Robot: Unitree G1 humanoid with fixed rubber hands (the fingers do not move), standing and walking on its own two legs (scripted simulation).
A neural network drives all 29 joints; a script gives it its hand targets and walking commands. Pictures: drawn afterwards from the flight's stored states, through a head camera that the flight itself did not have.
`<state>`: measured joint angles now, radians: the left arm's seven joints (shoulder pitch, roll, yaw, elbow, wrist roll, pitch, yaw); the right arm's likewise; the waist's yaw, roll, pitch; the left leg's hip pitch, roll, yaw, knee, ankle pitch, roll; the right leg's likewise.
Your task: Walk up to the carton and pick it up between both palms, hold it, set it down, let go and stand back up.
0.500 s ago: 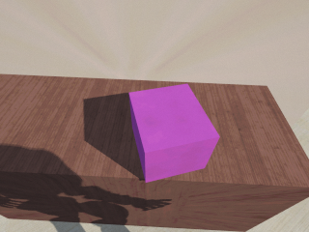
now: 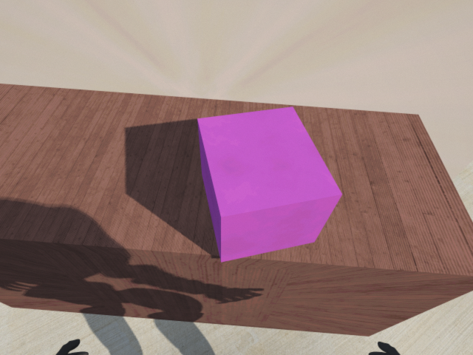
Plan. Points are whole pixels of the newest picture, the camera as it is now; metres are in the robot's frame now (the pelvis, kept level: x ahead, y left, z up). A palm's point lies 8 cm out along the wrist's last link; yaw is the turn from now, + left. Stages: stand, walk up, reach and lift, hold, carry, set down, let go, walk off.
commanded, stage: reach and lift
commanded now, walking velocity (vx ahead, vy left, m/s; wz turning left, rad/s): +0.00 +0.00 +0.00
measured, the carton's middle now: (257, 182) +0.44 -0.05 -0.01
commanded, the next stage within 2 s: none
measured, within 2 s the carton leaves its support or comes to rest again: neither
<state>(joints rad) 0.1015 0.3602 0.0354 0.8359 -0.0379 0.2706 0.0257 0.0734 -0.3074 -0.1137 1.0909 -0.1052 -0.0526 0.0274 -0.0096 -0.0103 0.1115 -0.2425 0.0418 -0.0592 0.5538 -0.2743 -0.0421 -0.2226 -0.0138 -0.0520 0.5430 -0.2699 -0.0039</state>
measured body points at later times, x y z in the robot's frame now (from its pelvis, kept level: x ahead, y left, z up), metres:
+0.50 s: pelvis +0.01 -0.01 +0.00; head +0.01 +0.00 +0.45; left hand +0.15 +0.24 -0.09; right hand +0.15 -0.30 -0.08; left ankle +0.02 +0.15 -0.73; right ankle +0.01 -0.12 -0.73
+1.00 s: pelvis +0.02 +0.00 +0.01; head +0.00 +0.00 +0.46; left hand +0.19 +0.19 -0.06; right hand +0.16 -0.29 -0.05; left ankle +0.02 +0.15 -0.73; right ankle +0.01 -0.12 -0.73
